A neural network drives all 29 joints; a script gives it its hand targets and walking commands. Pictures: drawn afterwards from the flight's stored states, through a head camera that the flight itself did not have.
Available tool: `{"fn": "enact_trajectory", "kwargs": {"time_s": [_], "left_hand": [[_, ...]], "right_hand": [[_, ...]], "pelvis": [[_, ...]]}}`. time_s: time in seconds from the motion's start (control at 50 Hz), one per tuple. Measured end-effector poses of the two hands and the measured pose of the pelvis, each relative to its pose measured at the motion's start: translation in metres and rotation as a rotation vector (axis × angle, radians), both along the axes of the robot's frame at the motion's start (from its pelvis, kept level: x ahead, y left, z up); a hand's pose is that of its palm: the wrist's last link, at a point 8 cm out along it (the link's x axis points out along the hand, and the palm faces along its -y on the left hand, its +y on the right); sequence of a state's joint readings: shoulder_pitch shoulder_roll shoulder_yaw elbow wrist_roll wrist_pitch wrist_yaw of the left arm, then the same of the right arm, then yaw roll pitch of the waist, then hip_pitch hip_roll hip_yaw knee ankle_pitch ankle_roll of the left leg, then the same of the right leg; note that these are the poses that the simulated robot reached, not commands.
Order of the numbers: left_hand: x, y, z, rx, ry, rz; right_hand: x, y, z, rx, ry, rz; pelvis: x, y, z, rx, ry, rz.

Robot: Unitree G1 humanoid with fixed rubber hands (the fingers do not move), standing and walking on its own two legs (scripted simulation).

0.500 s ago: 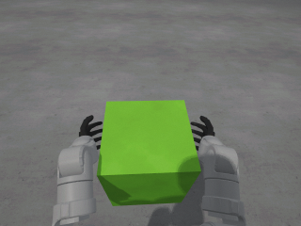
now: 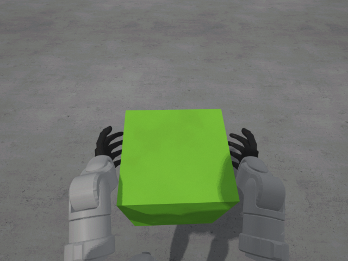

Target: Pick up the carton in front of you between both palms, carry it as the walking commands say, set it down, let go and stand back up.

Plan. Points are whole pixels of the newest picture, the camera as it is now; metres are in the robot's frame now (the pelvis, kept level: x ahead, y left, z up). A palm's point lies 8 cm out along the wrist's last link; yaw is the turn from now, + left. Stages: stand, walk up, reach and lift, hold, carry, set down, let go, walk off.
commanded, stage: carry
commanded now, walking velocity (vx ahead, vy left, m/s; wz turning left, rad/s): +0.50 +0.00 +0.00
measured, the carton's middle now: (173, 173) +0.33 +0.03 +0.01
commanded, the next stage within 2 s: none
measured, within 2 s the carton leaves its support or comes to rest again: neither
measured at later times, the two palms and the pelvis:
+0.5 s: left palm (144, 96) +0.67 +0.16 -0.05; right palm (229, 102) +0.65 -0.15 -0.05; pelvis +0.34 +0.01 -0.11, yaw +0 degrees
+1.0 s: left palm (155, 40) +0.95 +0.14 +0.02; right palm (226, 43) +0.96 -0.16 +0.01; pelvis +0.69 -0.01 -0.09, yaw +2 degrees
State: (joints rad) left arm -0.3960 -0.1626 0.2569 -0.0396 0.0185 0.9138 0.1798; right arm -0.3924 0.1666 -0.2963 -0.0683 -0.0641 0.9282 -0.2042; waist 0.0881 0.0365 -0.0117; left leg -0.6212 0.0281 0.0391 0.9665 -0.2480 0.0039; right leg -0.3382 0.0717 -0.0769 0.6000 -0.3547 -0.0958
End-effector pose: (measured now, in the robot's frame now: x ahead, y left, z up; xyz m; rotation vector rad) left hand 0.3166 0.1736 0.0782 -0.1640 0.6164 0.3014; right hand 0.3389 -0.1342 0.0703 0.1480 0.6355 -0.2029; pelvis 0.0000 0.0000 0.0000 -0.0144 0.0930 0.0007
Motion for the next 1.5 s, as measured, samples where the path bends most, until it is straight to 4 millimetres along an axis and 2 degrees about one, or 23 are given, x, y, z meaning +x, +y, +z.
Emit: {"fn": "enact_trajectory", "kwargs": {"time_s": [0.06,0.14,0.18,0.22,0.28,0.34,0.4,0.46,0.54,0.62,0.68,0.82,0.88,0.94,1.02,1.1,1.16,1.24,1.3,1.4,1.5], "left_hand": [[0.039,0.002,0.006,0.005,-0.061,-0.006],[0.101,0.0,0.003,0.004,-0.123,-0.037],[0.136,-0.001,-0.007,0.006,-0.14,-0.055],[0.176,-0.004,-0.02,0.032,-0.166,-0.081],[0.225,-0.008,-0.053,0.072,-0.113,-0.102],[0.256,-0.012,-0.087,0.036,-0.01,-0.093],[0.287,-0.014,-0.112,-0.016,0.053,-0.082],[0.324,-0.016,-0.125,-0.022,0.066,-0.073],[0.382,-0.021,-0.131,0.005,0.043,-0.059],[0.445,-0.032,-0.131,0.027,-0.004,-0.041],[0.478,-0.037,-0.125,0.03,-0.004,-0.026],[0.544,-0.037,-0.084,0.019,-0.049,-0.01],[0.575,-0.037,-0.067,0.042,-0.075,-0.037],[0.605,-0.035,-0.06,0.06,-0.08,-0.065],[0.647,-0.025,-0.066,0.054,-0.067,-0.096],[0.693,-0.009,-0.089,0.023,-0.056,-0.113],[0.722,-0.002,-0.101,0.004,0.019,-0.131],[0.76,0.0,-0.096,0.003,0.067,-0.168],[0.791,0.002,-0.088,0.004,0.059,-0.181],[0.847,0.005,-0.077,0.007,0.03,-0.161],[0.911,0.0,-0.073,0.008,-0.015,-0.131]], "right_hand": [[0.037,0.001,0.005,-0.018,-0.063,-0.003],[0.09,-0.002,0.007,-0.054,-0.129,-0.02],[0.12,-0.004,0.002,-0.067,-0.149,-0.035],[0.151,-0.008,-0.009,-0.075,-0.178,-0.058],[0.187,-0.013,-0.04,-0.078,-0.127,-0.067],[0.212,-0.014,-0.076,-0.024,-0.024,-0.068],[0.244,-0.013,-0.1,0.011,0.038,-0.066],[0.285,-0.014,-0.113,0.013,0.053,-0.059],[0.349,-0.021,-0.121,0.011,0.031,-0.044],[0.42,-0.033,-0.126,-0.003,-0.014,-0.009],[0.463,-0.037,-0.122,-0.016,-0.013,0.014],[0.544,-0.035,-0.084,0.007,-0.054,0.04],[0.573,-0.034,-0.069,-0.01,-0.084,0.051],[0.599,-0.032,-0.062,-0.023,-0.093,0.054],[0.634,-0.02,-0.065,-0.025,-0.082,0.063],[0.674,-0.002,-0.079,-0.044,-0.068,0.067],[0.697,0.006,-0.088,-0.054,0.008,0.051],[0.724,0.008,-0.083,-0.049,0.057,0.011],[0.754,0.01,-0.073,-0.051,0.048,0.004],[0.816,0.013,-0.062,-0.059,0.02,0.026],[0.887,0.008,-0.058,-0.059,-0.028,0.052]], "pelvis": [[0.036,0.001,-0.007,-0.017,-0.011,-0.007],[0.099,0.007,-0.031,-0.043,-0.043,0.006],[0.135,0.012,-0.051,-0.057,-0.066,0.013],[0.171,0.017,-0.08,-0.056,-0.07,0.001],[0.205,0.02,-0.107,0.01,-0.044,0.004],[0.238,0.02,-0.112,0.029,-0.034,0.0],[0.273,0.017,-0.111,0.032,-0.024,-0.004],[0.31,0.011,-0.108,0.03,-0.014,-0.001],[0.37,-0.002,-0.108,0.022,-0.003,0.001],[0.437,-0.02,-0.118,0.012,-0.015,0.021],[0.473,-0.029,-0.11,0.019,-0.013,0.031],[0.56,-0.036,-0.081,0.06,0.007,0.043],[0.601,-0.032,-0.077,0.067,0.006,0.037],[0.645,-0.024,-0.078,0.063,-0.001,0.032],[0.708,-0.01,-0.089,0.047,-0.016,0.027],[0.773,0.009,-0.111,0.041,-0.044,0.006],[0.807,0.019,-0.108,0.037,-0.045,-0.014],[0.847,0.029,-0.092,0.011,-0.043,-0.019],[0.88,0.032,-0.084,-0.002,-0.039,-0.014],[0.941,0.03,-0.078,-0.012,-0.034,-0.002],[1.009,0.019,-0.085,-0.003,-0.038,0.006]]}}
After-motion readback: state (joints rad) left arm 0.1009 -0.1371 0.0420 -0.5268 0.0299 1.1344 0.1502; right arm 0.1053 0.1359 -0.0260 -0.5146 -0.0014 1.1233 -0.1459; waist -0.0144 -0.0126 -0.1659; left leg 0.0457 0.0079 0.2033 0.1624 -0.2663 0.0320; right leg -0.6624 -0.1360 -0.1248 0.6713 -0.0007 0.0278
